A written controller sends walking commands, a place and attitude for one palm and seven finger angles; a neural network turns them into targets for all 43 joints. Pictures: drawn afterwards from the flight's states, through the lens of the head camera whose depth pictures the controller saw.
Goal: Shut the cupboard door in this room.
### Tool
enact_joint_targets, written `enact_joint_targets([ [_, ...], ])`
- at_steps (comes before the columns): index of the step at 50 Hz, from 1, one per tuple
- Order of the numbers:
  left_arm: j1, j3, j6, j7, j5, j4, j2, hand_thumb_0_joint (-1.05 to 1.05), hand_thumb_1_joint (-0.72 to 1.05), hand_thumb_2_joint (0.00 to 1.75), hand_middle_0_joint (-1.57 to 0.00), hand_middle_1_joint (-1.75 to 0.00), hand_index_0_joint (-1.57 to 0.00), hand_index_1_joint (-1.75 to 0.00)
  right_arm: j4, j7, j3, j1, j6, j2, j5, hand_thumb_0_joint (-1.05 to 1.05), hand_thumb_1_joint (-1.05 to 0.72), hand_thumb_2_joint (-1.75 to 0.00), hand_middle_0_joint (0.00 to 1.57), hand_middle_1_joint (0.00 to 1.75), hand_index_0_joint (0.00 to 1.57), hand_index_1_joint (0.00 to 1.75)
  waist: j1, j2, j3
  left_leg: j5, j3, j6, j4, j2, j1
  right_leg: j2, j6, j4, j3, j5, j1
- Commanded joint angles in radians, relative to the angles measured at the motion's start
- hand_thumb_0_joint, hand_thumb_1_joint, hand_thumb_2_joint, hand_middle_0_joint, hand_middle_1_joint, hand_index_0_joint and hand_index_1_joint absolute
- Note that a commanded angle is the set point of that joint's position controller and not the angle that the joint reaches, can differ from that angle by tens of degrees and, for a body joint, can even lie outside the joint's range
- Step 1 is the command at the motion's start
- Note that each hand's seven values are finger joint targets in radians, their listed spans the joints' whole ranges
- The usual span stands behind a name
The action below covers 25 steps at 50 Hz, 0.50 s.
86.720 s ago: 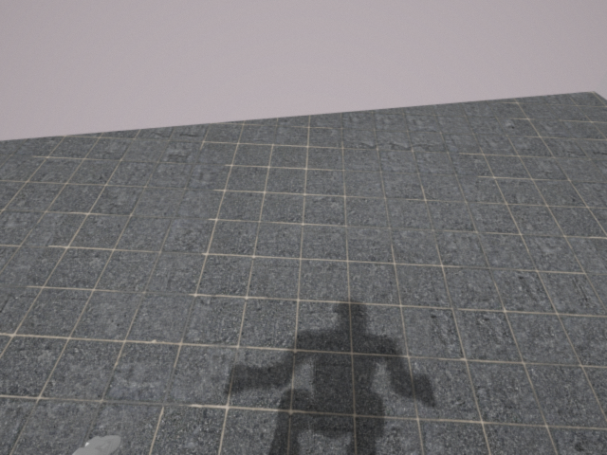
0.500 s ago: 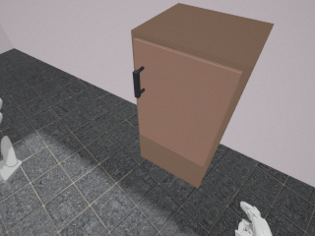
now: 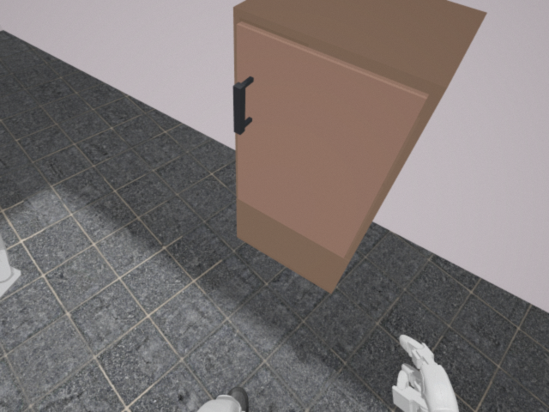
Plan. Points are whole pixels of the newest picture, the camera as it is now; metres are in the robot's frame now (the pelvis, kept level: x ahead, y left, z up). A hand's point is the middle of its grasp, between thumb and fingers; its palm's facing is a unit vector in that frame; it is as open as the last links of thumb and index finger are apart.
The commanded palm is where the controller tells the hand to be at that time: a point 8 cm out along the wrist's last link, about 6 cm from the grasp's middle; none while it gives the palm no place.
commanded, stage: step back with the hand held close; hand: left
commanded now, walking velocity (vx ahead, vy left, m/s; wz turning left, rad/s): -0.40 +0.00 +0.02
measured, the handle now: (244, 105) +0.76 +0.15 -0.03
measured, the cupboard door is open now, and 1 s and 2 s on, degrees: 0 0 0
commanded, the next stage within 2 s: stop stepping back and stand still in 0.06 s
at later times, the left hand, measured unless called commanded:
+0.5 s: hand out of the picture +0.11 +0.28 +0.16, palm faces +0.44 -0.83 -0.34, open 7.4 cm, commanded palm +0.03 +0.32 +0.19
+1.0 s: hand out of the picture +0.07 +0.28 +0.18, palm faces +0.35 -0.82 -0.45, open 7.4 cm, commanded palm +0.01 +0.33 +0.19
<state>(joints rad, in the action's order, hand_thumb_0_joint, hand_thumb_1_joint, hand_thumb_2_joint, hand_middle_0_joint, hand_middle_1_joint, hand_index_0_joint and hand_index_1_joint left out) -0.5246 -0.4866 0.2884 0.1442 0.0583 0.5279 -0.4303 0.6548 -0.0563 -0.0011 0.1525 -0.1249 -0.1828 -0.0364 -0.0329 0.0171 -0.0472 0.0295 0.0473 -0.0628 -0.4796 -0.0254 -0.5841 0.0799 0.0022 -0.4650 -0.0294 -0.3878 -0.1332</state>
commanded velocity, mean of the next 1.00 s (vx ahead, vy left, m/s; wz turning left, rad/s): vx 0.05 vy -0.05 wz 0.01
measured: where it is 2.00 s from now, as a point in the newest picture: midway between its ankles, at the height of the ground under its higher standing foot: outside the picture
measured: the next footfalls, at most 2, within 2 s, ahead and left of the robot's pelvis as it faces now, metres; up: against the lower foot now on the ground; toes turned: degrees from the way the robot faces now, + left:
left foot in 0.28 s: +0.06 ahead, +0.08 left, +0.00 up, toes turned -1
left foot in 0.72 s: -0.03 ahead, +0.13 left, +0.00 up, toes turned +1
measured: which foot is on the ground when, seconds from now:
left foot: down 0.00-0.16, up 0.18-0.26, down 0.28-0.58, up 0.60-0.70, down 0.72-1.00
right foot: down 0.00-0.74, up 0.76-0.94, down 0.96-1.00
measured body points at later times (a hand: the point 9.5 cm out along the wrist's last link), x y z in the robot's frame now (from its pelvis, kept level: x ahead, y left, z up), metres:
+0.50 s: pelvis -0.10 +0.01 +0.01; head -0.11 +0.05 +0.46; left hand +0.08 +0.33 +0.18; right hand +0.03 -0.23 -0.06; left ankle +0.02 +0.08 -0.72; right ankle -0.16 -0.09 -0.72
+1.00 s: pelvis -0.14 +0.04 +0.01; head -0.15 +0.05 +0.46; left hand +0.04 +0.32 +0.20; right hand +0.00 -0.18 -0.07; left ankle -0.05 +0.12 -0.72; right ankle -0.14 -0.04 -0.73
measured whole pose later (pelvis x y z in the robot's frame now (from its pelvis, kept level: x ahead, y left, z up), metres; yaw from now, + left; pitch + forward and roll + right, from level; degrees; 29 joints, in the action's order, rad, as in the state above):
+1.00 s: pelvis -0.14 +0.04 +0.01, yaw -2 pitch +0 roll -1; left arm -0.60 -0.40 0.15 0.15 0.05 0.54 -0.43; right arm 0.60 -0.06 -0.05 0.26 -0.09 -0.14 -0.03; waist 0.03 0.02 -0.04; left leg 0.20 0.04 -0.02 -0.50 0.01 -0.36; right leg 0.07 -0.06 -0.45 0.06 -0.28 -0.21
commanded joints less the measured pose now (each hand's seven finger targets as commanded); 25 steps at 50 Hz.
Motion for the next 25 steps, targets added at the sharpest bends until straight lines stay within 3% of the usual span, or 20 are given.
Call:
enact_joint_targets([
  [1, 0.079, -0.07, 0.067, -0.007, 0.0, 0.297, -0.194, 0.0, 0.9, 0.9, -0.2, -0.3, -0.2, -0.3, -0.114, 0.006, 0.068, -0.024, -0.043, -0.156, 0.018, 0.0, -0.9, -0.9, 0.2, 0.3, 0.2, 0.3, 0.027, -0.208, -0.402, -0.631, -0.155, 0.003, -0.004, -0.169, 0.761, -0.01, 0.031, 0.047, 0.019, 0.231, -0.183],
  [3, 0.02, -0.136, 0.056, -0.01, 0.015, 0.322, -0.241, 0.0, 0.9, 0.9, -0.2, -0.3, -0.2, -0.3, -0.158, 0.008, 0.067, -0.047, -0.022, -0.145, 0.031, 0.0, -0.9, -0.9, 0.2, 0.3, 0.2, 0.3, 0.025, -0.134, -0.42, -0.543, -0.108, 0.002, -0.035, -0.144, 0.707, -0.036, 0.057, 0.043, 0.016, 0.4, -0.145],
  [4, -0.052, -0.187, 0.047, -0.011, 0.028, 0.309, -0.284, 0.0, 0.9, 0.9, -0.2, -0.3, -0.2, -0.3, -0.179, 0.008, 0.062, -0.06, -0.011, -0.134, 0.041, 0.0, -0.9, -0.9, 0.2, 0.3, 0.2, 0.3, 0.019, -0.035, -0.419, -0.418, -0.084, 0.014, -0.057, -0.112, 0.633, -0.073, 0.075, 0.054, 0.005, 0.523, -0.111],
  [6, -0.136, -0.2, 0.034, -0.021, 0.048, 0.244, -0.28, 0.0, 0.9, 0.9, -0.2, -0.3, -0.2, -0.3, -0.23, -0.004, 0.04, -0.104, 0.016, -0.12, 0.065, 0.0, -0.9, -0.9, 0.2, 0.3, 0.2, 0.3, 0.03, 0.087, -0.263, -0.056, -0.021, 0.042, -0.127, -0.042, 0.495, -0.194, 0.064, 0.107, -0.04, 0.577, -0.204],
  [7, -0.144, -0.215, 0.034, -0.018, 0.047, 0.214, -0.295, 0.0, 0.9, 0.9, -0.2, -0.3, -0.2, -0.3, -0.235, -0.012, 0.033, -0.127, 0.023, -0.12, 0.063, 0.0, -0.9, -0.9, 0.2, 0.3, 0.2, 0.3, 0.029, 0.109, -0.18, 0.148, -0.014, 0.059, -0.196, -0.006, 0.415, -0.252, 0.044, 0.146, -0.083, 0.542, -0.263],
  [8, -0.131, -0.207, 0.032, -0.014, 0.042, 0.182, -0.295, 0.0, 0.9, 0.9, -0.2, -0.3, -0.2, -0.3, -0.23, -0.019, 0.03, -0.135, 0.028, -0.127, 0.053, 0.0, -0.9, -0.9, 0.2, 0.3, 0.2, 0.3, 0.032, 0.084, -0.089, 0.245, -0.033, 0.071, -0.281, 0.016, 0.332, -0.298, 0.005, 0.166, -0.134, 0.474, -0.328],
  [9, -0.132, -0.228, 0.014, -0.003, 0.035, 0.149, -0.315, 0.0, 0.9, 0.9, -0.2, -0.3, -0.2, -0.3, -0.213, -0.026, 0.035, -0.113, 0.035, -0.139, 0.036, 0.0, -0.9, -0.9, 0.2, 0.3, 0.2, 0.3, 0.041, 0.022, -0.046, 0.268, -0.055, 0.079, -0.325, 0.016, 0.308, -0.326, -0.043, 0.168, -0.171, 0.387, -0.376],
  [10, -0.119, -0.163, -0.011, 0.003, 0.031, 0.117, -0.253, 0.0, 0.9, 0.9, -0.2, -0.3, -0.2, -0.3, -0.198, -0.032, 0.024, -0.072, 0.05, -0.118, 0.033, 0.0, -0.9, -0.9, 0.2, 0.3, 0.2, 0.3, 0.057, -0.012, -0.012, 0.258, -0.085, 0.078, -0.315, 0.002, 0.27, -0.33, -0.089, 0.148, -0.17, 0.338, -0.351],
  [12, -0.001, -0.089, -0.043, 0.02, 0.02, 0.066, -0.211, 0.0, 0.9, 0.9, -0.2, -0.3, -0.2, -0.3, -0.188, -0.041, 0.016, -0.027, 0.053, -0.139, 0.034, 0.0, -0.9, -0.9, 0.2, 0.3, 0.2, 0.3, 0.074, -0.027, 0.071, 0.214, -0.102, 0.069, -0.211, -0.007, 0.261, -0.283, -0.079, 0.157, -0.152, 0.212, -0.338],
  [14, 0.117, -0.045, -0.056, 0.029, 0.007, 0.037, -0.204, 0.0, 0.9, 0.9, -0.2, -0.3, -0.2, -0.3, -0.177, -0.052, 0.029, -0.02, 0.032, -0.167, 0.044, 0.0, -0.9, -0.9, 0.2, 0.3, 0.2, 0.3, 0.07, 0.014, 0.125, 0.171, -0.102, 0.05, -0.109, -0.01, 0.31, -0.225, -0.037, 0.184, -0.104, 0.117, -0.34],
  [15, 0.13, -0.016, -0.055, 0.03, 0.001, 0.013, -0.185, 0.0, 0.9, 0.9, -0.2, -0.3, -0.2, -0.3, -0.175, -0.057, 0.031, -0.01, 0.018, -0.172, 0.05, 0.0, -0.9, -0.9, 0.2, 0.3, 0.2, 0.3, 0.065, 0.029, 0.139, 0.129, -0.113, 0.043, -0.064, -0.019, 0.319, -0.197, -0.028, 0.182, -0.082, 0.136, -0.306],
  [16, 0.118, -0.002, -0.047, 0.029, 0.001, 0.016, -0.175, 0.0, 0.9, 0.9, -0.2, -0.3, -0.2, -0.3, -0.18, -0.053, 0.029, -0.013, 0.01, -0.173, 0.05, 0.0, -0.9, -0.9, 0.2, 0.3, 0.2, 0.3, 0.061, -0.025, 0.115, 0.183, -0.163, 0.033, -0.016, -0.048, 0.362, -0.168, -0.025, 0.162, -0.048, 0.04, -0.328],
  [17, 0.127, 0.02, -0.042, 0.026, -0.002, 0.051, -0.155, 0.0, 0.9, 0.9, -0.2, -0.3, -0.2, -0.3, -0.181, -0.052, 0.025, -0.019, 0.003, -0.176, 0.046, 0.0, -0.9, -0.9, 0.2, 0.3, 0.2, 0.3, 0.062, -0.097, 0.108, 0.301, -0.245, 0.026, 0.109, -0.09, 0.318, -0.107, -0.015, 0.115, 0.002, -0.038, -0.272],
  [19, 0.2, 0.008, -0.022, 0.028, -0.012, 0.172, -0.174, 0.0, 0.9, 0.9, -0.2, -0.3, -0.2, -0.3, -0.189, -0.057, 0.025, -0.038, -0.028, -0.188, 0.044, 0.0, -0.9, -0.9, 0.2, 0.3, 0.2, 0.3, 0.046, -0.228, 0.064, 0.683, -0.424, 0.014, 0.391, -0.147, 0.184, -0.01, -0.003, -0.048, 0.015, -0.054, -0.094],
  [20, 0.205, -0.009, -0.017, 0.031, -0.02, 0.213, -0.177, 0.0, 0.9, 0.9, -0.2, -0.3, -0.2, -0.3, -0.189, -0.055, 0.024, -0.025, -0.042, -0.18, 0.037, 0.0, -0.9, -0.9, 0.2, 0.3, 0.2, 0.3, 0.037, -0.253, 0.026, 0.757, -0.449, 0.03, 0.45, -0.159, 0.152, 0.007, -0.007, -0.106, 0.022, -0.06, -0.034],
  [22, 0.137, -0.027, -0.022, 0.028, -0.015, 0.255, -0.18, 0.0, 0.9, 0.9, -0.2, -0.3, -0.2, -0.3, -0.189, -0.043, 0.029, -0.008, -0.06, -0.159, 0.03, 0.0, -0.9, -0.9, 0.2, 0.3, 0.2, 0.3, 0.027, -0.263, -0.061, 0.693, -0.372, 0.092, 0.445, -0.135, 0.202, 0.024, -0.02, -0.085, 0.045, -0.074, 0.015],
  [24, 0.003, -0.075, -0.034, 0.026, -0.004, 0.281, -0.218, 0.0, 0.9, 0.9, -0.2, -0.3, -0.2, -0.3, -0.191, -0.031, 0.034, 0.007, -0.065, -0.149, 0.025, 0.0, -0.9, -0.9, 0.2, 0.3, 0.2, 0.3, 0.024, -0.235, -0.138, 0.585, -0.247, 0.124, 0.377, -0.084, 0.221, 0.029, -0.033, 0.021, 0.069, -0.063, 0.094],
  [25, -0.048, -0.069, -0.039, 0.02, 0.001, 0.28, -0.201, 0.0, 0.9, 0.9, -0.2, -0.3, -0.2, -0.3, -0.195, -0.025, 0.029, 0.004, -0.059, -0.138, 0.024, 0.0, -0.9, -0.9, 0.2, 0.3, 0.2, 0.3, 0.029, -0.214, -0.144, 0.521, -0.182, 0.13, 0.32, -0.051, 0.208, 0.009, -0.042, 0.07, 0.073, -0.048, 0.12],
])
